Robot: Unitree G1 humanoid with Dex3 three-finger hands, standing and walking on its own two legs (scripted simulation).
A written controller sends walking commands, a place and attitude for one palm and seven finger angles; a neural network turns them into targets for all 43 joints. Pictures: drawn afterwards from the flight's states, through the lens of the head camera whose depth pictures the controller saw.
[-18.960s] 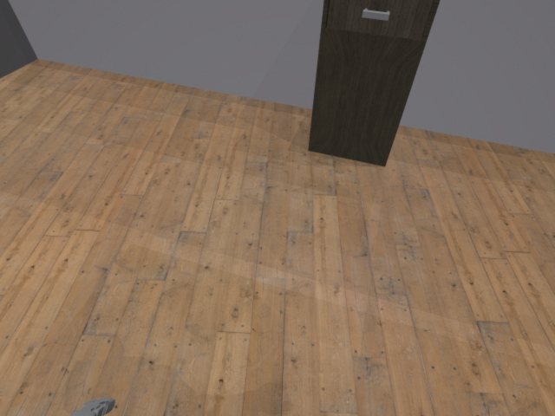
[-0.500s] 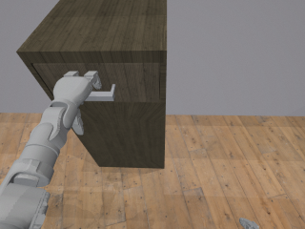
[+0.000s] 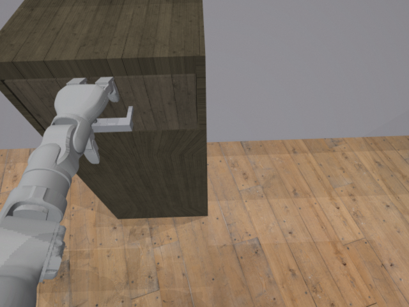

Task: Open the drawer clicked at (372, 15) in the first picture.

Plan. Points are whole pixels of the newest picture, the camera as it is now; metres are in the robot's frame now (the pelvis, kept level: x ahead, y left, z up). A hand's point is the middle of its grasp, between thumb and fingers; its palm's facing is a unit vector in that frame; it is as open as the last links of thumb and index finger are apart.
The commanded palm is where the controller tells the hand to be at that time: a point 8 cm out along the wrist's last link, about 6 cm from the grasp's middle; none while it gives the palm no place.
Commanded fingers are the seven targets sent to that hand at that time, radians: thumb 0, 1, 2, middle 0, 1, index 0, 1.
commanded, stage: move the hooked fingers above the handle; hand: left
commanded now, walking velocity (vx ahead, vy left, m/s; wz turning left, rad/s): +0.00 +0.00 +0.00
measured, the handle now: (110, 118) +0.52 +0.23 +0.03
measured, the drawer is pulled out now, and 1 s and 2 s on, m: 0.00 0.00 0.00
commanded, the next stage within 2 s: none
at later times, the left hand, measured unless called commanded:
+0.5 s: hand (88, 121) +0.47 +0.25 +0.08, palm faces -0.06 +0.00 -1.00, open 13.8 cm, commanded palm +0.46 +0.26 +0.14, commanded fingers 0.00 -0.50 0.30 -0.30 -1.20 -0.30 -1.20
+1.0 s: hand (93, 123) +0.47 +0.25 +0.07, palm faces -0.09 -0.03 -1.00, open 13.8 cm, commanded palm +0.46 +0.26 +0.14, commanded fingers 0.00 -0.50 0.30 -0.30 -1.20 -0.30 -1.20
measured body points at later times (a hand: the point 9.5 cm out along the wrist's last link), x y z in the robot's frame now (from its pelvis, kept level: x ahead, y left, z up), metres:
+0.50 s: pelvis -0.01 +0.00 +0.00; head +0.08 -0.01 +0.44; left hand +0.46 +0.25 +0.13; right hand +0.03 -0.28 -0.13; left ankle -0.05 +0.08 -0.73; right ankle +0.01 -0.11 -0.73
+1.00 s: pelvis +0.00 +0.01 +0.00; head +0.08 +0.00 +0.44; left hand +0.47 +0.24 +0.12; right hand +0.04 -0.27 -0.13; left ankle -0.05 +0.08 -0.73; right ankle +0.01 -0.11 -0.73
